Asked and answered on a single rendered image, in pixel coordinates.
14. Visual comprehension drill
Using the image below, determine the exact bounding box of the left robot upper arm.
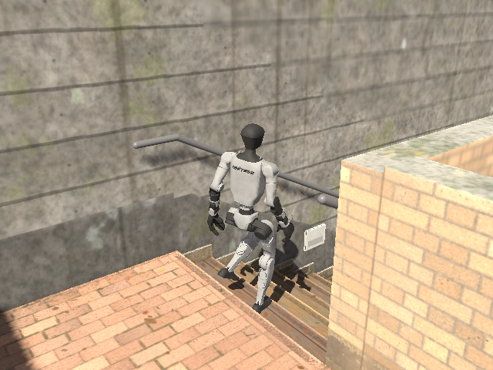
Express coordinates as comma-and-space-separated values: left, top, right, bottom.
210, 152, 237, 192

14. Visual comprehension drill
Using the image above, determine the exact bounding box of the humanoid robot torso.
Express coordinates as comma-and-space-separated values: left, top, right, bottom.
230, 150, 266, 232

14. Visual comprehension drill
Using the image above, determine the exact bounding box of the left robot hand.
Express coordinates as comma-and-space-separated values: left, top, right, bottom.
207, 214, 225, 236

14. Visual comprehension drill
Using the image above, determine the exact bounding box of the right robot upper arm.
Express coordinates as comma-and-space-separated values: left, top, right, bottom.
262, 161, 279, 207

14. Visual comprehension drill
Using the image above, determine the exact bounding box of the robot left forearm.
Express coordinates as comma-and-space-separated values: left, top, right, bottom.
209, 188, 220, 216

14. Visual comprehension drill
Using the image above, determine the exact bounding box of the robot left thigh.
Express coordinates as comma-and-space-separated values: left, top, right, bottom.
225, 207, 260, 243

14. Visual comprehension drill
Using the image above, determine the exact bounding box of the robot right forearm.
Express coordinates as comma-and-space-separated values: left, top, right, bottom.
270, 197, 290, 227

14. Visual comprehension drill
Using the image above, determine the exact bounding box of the right robot hand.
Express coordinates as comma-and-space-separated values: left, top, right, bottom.
277, 222, 294, 242

